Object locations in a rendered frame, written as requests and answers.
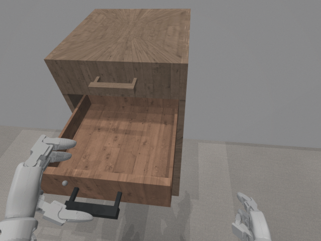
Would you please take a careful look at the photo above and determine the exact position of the robot left forearm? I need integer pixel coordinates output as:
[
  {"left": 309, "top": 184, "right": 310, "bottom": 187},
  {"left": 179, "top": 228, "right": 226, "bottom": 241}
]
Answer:
[{"left": 0, "top": 217, "right": 38, "bottom": 241}]

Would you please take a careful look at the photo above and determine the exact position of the drawer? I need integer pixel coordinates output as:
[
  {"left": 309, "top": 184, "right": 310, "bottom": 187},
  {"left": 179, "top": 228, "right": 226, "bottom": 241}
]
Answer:
[{"left": 41, "top": 95, "right": 179, "bottom": 207}]

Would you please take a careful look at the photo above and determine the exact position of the left robot hand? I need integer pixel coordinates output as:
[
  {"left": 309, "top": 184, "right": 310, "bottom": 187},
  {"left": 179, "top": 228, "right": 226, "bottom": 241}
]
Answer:
[{"left": 5, "top": 135, "right": 93, "bottom": 226}]

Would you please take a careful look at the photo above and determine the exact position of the cabinet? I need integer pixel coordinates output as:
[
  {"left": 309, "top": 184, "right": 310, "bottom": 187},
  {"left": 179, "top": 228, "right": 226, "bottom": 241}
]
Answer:
[{"left": 44, "top": 9, "right": 191, "bottom": 196}]

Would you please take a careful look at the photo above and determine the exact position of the handle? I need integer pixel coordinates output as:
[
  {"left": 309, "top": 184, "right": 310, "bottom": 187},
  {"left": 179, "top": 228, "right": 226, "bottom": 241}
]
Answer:
[
  {"left": 88, "top": 82, "right": 136, "bottom": 95},
  {"left": 65, "top": 187, "right": 122, "bottom": 219}
]

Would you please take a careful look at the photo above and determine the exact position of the right robot hand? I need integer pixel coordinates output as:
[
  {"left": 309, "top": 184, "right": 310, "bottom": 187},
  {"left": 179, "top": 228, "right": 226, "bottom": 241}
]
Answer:
[{"left": 232, "top": 192, "right": 272, "bottom": 241}]

